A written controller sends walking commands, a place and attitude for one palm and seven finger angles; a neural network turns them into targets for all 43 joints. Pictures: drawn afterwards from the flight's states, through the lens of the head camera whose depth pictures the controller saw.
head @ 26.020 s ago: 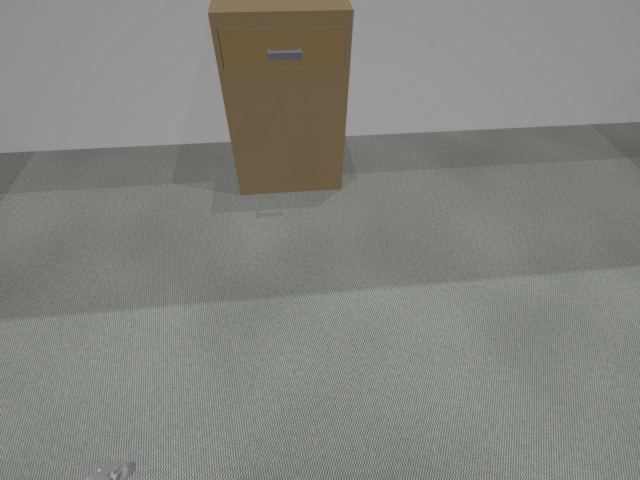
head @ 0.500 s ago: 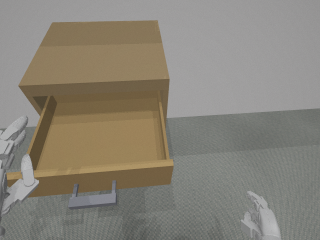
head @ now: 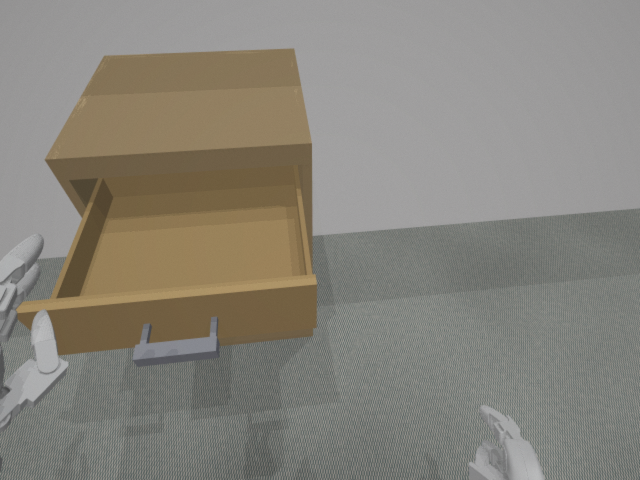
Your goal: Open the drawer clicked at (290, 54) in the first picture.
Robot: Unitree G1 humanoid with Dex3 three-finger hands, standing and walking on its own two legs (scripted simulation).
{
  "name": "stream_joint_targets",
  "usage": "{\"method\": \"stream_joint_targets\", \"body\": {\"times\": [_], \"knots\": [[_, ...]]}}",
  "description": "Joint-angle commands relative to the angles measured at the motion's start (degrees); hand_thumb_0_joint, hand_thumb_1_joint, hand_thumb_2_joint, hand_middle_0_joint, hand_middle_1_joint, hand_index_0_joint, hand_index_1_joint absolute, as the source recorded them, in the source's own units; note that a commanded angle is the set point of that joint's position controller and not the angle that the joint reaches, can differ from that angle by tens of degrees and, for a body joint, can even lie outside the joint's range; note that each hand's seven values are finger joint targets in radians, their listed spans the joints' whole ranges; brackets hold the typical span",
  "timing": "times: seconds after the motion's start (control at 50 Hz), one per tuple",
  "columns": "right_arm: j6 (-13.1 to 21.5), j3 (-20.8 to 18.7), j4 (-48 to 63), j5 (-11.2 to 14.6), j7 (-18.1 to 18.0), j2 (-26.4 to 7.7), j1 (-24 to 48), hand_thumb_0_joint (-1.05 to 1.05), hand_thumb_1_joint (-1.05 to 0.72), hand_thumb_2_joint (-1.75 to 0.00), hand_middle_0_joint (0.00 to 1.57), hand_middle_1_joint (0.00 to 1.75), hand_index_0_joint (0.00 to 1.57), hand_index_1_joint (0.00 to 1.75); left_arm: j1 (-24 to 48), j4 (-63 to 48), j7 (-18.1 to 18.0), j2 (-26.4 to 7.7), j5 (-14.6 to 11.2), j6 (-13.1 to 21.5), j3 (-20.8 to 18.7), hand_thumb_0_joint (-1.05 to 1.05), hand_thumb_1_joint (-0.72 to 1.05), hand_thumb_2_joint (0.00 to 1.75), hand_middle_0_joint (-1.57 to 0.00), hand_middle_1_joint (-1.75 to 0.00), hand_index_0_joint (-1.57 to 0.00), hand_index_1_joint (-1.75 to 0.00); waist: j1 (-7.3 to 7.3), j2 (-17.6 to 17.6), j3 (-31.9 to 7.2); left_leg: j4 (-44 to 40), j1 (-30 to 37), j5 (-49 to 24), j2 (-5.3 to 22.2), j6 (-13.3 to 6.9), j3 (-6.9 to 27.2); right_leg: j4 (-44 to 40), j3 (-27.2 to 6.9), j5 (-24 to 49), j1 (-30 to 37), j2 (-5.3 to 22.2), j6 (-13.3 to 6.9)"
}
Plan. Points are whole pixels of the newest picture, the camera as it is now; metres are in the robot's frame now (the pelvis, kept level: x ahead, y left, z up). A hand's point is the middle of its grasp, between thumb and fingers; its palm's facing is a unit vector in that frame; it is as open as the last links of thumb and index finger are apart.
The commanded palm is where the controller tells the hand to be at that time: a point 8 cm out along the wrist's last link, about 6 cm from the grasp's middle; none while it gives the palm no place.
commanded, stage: step back with the hand held close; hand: left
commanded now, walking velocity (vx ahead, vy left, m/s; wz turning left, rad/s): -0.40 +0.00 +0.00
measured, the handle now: (179, 338) +0.34 +0.24 -0.10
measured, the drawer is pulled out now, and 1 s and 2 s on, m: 0.30 0.30 0.30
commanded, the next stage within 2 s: stop stepping back and stand still in 0.20 s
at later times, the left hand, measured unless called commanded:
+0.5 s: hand out of the picture +0.05 +0.28 +0.15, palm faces +0.44 -0.80 -0.40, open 7.4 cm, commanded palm +0.00 +0.31 +0.17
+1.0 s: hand out of the picture +0.03 +0.25 +0.15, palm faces +0.30 -0.86 -0.42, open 7.4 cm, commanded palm -0.02 +0.30 +0.17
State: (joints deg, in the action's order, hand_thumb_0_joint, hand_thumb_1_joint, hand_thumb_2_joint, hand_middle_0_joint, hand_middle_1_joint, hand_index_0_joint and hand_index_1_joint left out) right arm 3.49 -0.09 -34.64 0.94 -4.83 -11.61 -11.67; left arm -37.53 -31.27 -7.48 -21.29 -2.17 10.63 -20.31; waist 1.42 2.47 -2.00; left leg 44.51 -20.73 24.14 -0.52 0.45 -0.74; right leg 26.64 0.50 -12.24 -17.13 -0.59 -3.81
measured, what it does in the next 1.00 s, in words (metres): walks backwards: left foot, then right foot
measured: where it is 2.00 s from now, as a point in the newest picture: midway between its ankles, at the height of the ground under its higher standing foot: outside the picture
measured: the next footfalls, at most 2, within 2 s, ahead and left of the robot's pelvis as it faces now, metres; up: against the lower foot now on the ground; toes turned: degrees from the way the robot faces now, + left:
left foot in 0.08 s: -0.05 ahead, +0.15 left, +0.00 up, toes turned +2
right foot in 0.66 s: -0.15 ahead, -0.07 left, +0.00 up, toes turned -2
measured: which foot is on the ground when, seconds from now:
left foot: up 0.00-0.06, down 0.08-0.68, up 0.70-1.00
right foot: down 0.00-0.38, up 0.40-0.64, down 0.66-1.00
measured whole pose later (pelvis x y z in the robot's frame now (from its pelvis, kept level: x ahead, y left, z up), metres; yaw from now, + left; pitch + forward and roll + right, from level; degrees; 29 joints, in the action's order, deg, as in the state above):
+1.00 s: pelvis -0.16 +0.02 +0.00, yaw -2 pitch +2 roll +0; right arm 6.1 -2.0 -36.1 0.8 -4.3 -14.9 -15.3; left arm -38.9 -33.4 -8.2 -20.5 -1.7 11.8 -18.7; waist 1.3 2.4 -1.4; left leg 27.2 -14.8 13.2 1.0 -2.5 -4.4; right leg 22.4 2.7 -15.7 -8.5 -2.2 -3.0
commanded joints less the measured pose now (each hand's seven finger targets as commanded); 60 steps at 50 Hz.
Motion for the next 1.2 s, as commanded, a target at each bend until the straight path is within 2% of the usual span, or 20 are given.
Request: {"method": "stream_joint_targets", "body": {"times": [0.0,0.08,0.16,0.24,0.3,0.34,0.38,0.4,0.46,0.56,0.62,0.68,0.7,0.76,0.88,0.92,0.96,1.0,1.08,1.18], "knots": [[3.14,-1.43,9.22,-0.8,-0.48,-5.32,6.7,0.0,-0.9,-0.9,0.2,0.3,0.2,0.3,1.15,-13.24,-2.36,-9.01,0.0,3.56,-6.56,0.0,0.9,0.9,-0.2,-0.3,-0.2,-0.3,-0.25,1.96,-4.39,-21.78,4.9,-9.84,0.94,-0.83,-2.03,-5.43,-7.69,20.15,6.73,11.03,0.17],[4.23,-4.18,10.25,0.0,0.62,-7.87,6.67,0.0,-0.9,-0.9,0.2,0.3,0.2,0.3,-0.92,-16.3,-2.03,-10.2,-0.41,4.24,-7.79,0.0,0.9,0.9,-0.2,-0.3,-0.2,-0.3,-2.05,-9.25,-9.34,-22.09,6.53,-32.62,13.71,-4.3,5.52,5.09,-2.94,8.0,6.29,3.52,5.15],[4.76,-4.26,10.21,-0.14,0.99,-7.16,7.41,0.0,-0.9,-0.9,0.2,0.3,0.2,0.3,0.08,-19.04,-2.15,-11.92,-0.35,4.95,-10.72,0.0,0.9,0.9,-0.2,-0.3,-0.2,-0.3,-1.0,-7.33,-8.91,-17.61,-6.02,-12.82,8.85,-2.72,2.74,3.92,-7.35,9.28,7.92,6.39,2.99],[4.3,-4.67,8.41,-0.13,1.48,-6.79,4.19,0.0,-0.9,-0.9,0.2,0.3,0.2,0.3,1.42,-16.24,-3.13,-10.75,-0.36,4.53,-8.61,0.0,0.9,0.9,-0.2,-0.3,-0.2,-0.3,-0.53,8.46,-6.52,0.02,-0.1,4.48,-0.34,-0.74,-0.84,-17.39,-20.21,-17.62,-6.05,16.6,-1.11],[3.0,-3.22,8.28,-1.52,0.86,-6.2,3.06,0.0,-0.9,-0.9,0.2,0.3,0.2,0.3,0.99,-13.43,-3.82,-8.35,0.92,3.16,-6.85,0.0,0.9,0.9,-0.2,-0.3,-0.2,-0.3,0.73,10.22,-6.79,-2.19,7.68,3.08,0.79,-1.4,0.67,-14.52,-12.32,-13.48,-10.9,14.89,-1.35],[2.0,-2.14,8.48,-1.99,-0.31,-7.49,2.44,0.0,-0.9,-0.9,0.2,0.3,0.2,0.3,-0.18,-11.22,-4.12,-6.54,1.93,2.55,-5.18,0.0,0.9,0.9,-0.2,-0.3,-0.2,-0.3,1.7,-1.87,-4.53,-17.84,9.6,1.46,3.43,-1.85,3.27,-5.48,-6.27,-18.04,-13.01,7.35,1.16],[3.53,-2.0,9.79,-3.57,-1.11,-7.65,4.33,0.0,-0.9,-0.9,0.2,0.3,0.2,0.3,3.26,-15.08,-5.25,-6.23,2.57,2.96,-4.95,0.0,0.9,0.9,-0.2,-0.3,-0.2,-0.3,1.31,-20.6,0.92,-37.22,-8.77,10.12,19.26,-7.57,23.28,28.07,-0.5,-17.7,-8.31,-4.61,4.19],[5.11,-2.74,9.5,-3.45,-1.09,-5.93,3.51,0.0,-0.9,-0.9,0.2,0.3,0.2,0.3,3.48,-16.26,-5.8,-6.88,3.06,2.44,-4.89,0.0,0.9,0.9,-0.2,-0.3,-0.2,-0.3,0.8,-14.46,1.23,-33.9,-12.19,0.03,17.66,-8.74,16.27,37.91,-2.86,-14.61,-5.45,-4.7,4.39],[5.74,-2.89,9.23,-2.33,0.56,-6.3,3.91,0.0,-0.9,-0.9,0.2,0.3,0.2,0.3,2.13,-17.31,-4.95,-7.93,1.56,1.73,-5.57,0.0,0.9,0.9,-0.2,-0.3,-0.2,-0.3,-0.58,-12.87,0.92,-31.62,-9.4,9.68,14.8,-7.92,11.95,39.96,-2.21,-11.22,-7.68,-2.77,5.54],[6.93,-1.22,6.35,-1.62,0.99,-6.66,5.82,0.0,-0.9,-0.9,0.2,0.3,0.2,0.3,8.81,-19.34,-4.47,-9.76,1.58,1.1,-5.2,0.0,0.9,0.9,-0.2,-0.3,-0.2,-0.3,-0.41,-17.14,1.59,-33.42,-2.59,13.01,13.78,-5.05,11.01,10.88,2.88,-15.16,2.06,-1.67,3.72],[6.94,-1.3,4.97,-1.17,1.17,-7.08,4.68,0.0,-0.9,-0.9,0.2,0.3,0.2,0.3,11.8,-14.59,-3.15,-9.52,1.52,1.22,-5.19,0.0,0.9,0.9,-0.2,-0.3,-0.2,-0.3,-0.64,-8.49,1.22,-23.61,-3.88,8.74,8.47,-2.52,5.12,-7.78,3.6,-6.94,12.87,-0.37,2.61],[5.51,-2.03,5.06,-0.32,1.82,-6.51,4.87,0.0,-0.9,-0.9,0.2,0.3,0.2,0.3,11.49,-11.01,-2.51,-11.41,-0.1,2.41,-7.4,0.0,0.9,0.9,-0.2,-0.3,-0.2,-0.3,-0.26,9.29,0.62,12.53,-4.54,-0.64,0.19,-0.69,-0.42,-18.35,-17.91,0.82,2.82,18.25,-6.48],[5.49,-3.39,4.67,0.5,1.8,-7.23,3.69,0.0,-0.9,-0.9,0.2,0.3,0.2,0.3,7.79,-6.4,-1.78,-7.82,-0.38,2.09,-5.44,0.0,0.9,0.9,-0.2,-0.3,-0.2,-0.3,-0.1,11.36,3.69,19.31,-10.54,-2.66,-1.23,-0.11,0.64,-17.05,-19.48,6.89,4.18,18.09,-5.28],[3.43,-2.52,5.2,0.09,2.25,-5.7,4.71,0.0,-0.9,-0.9,0.2,0.3,0.2,0.3,0.98,-4.39,-1.01,-8.68,-0.52,3.96,-8.16,0.0,0.9,0.9,-0.2,-0.3,-0.2,-0.3,-0.3,2.35,3.32,17.52,-16.36,-4.9,1.23,0.26,0.85,-13.19,-12.04,16.21,9.81,17.25,-6.47],[5.02,-2.1,7.8,-0.23,0.81,-5.48,5.92,0.0,-0.9,-0.9,0.2,0.3,0.2,0.3,2.92,-13.01,-2.01,-9.46,0.46,6.01,-6.42,0.0,0.9,0.9,-0.2,-0.3,-0.2,-0.3,-1.2,5.97,-1.98,-9.27,-3.54,-4.16,0.85,-2.42,-3.79,-12.59,-10.15,12.12,14.06,15.49,-4.57],[6.12,-2.3,8.06,-0.55,0.65,-5.98,4.5,0.0,-0.9,-0.9,0.2,0.3,0.2,0.3,1.96,-16.44,-2.43,-9.44,0.34,5.67,-6.18,0.0,0.9,0.9,-0.2,-0.3,-0.2,-0.3,-0.82,1.9,-4.39,-19.52,5.14,-9.92,0.19,-2.95,-4.93,-9.82,-9.3,12.18,13.11,13.81,-2.9],[6.93,-2.96,8.94,-0.36,0.14,-7.4,4.08,0.0,-0.9,-0.9,0.2,0.3,0.2,0.3,0.86,-19.64,-2.66,-9.86,0.0,5.71,-6.15,0.0,0.9,0.9,-0.2,-0.3,-0.2,-0.3,-0.67,-6.63,-5.63,-26.25,13.59,-18.38,4.57,-3.98,-0.64,-1.49,-5.38,15.37,10.8,9.27,0.34],[6.91,-3.68,9.62,-0.27,0.61,-8.94,3.65,0.0,-0.9,-0.9,0.2,0.3,0.2,0.3,1.92,-22.32,-3.01,-11.44,0.39,5.71,-6.98,0.0,0.9,0.9,-0.2,-0.3,-0.2,-0.3,-1.39,-15.06,-7.08,-21.56,22.15,-36.43,14.27,-7.63,11.37,8.13,0.29,0.53,-1.21,3.47,3.81],[7.13,-2.43,8.0,-0.36,0.97,-6.53,3.63,0.0,-0.9,-0.9,0.2,0.3,0.2,0.3,-0.37,-17.54,-2.46,-11.17,0.27,4.01,-9.1,0.0,0.9,0.9,-0.2,-0.3,-0.2,-0.3,-0.66,-13.51,-1.31,-22.98,13.69,-36.67,13.69,-6.58,9.32,5.02,2.34,-10.55,-0.61,1.83,3.89],[6.33,-2.54,8.01,0.9,1.65,-7.39,4.41,0.0,-0.9,-0.9,0.2,0.3,0.2,0.3,-1.01,-12.04,-1.27,-7.8,-0.84,4.05,-7.15,0.0,0.9,0.9,-0.2,-0.3,-0.2,-0.3,0.37,-0.83,-0.74,-17.21,3.31,-21.95,7.04,-2.67,3.58,-4.43,-3.19,15.76,11.25,5.45,2.55]]}}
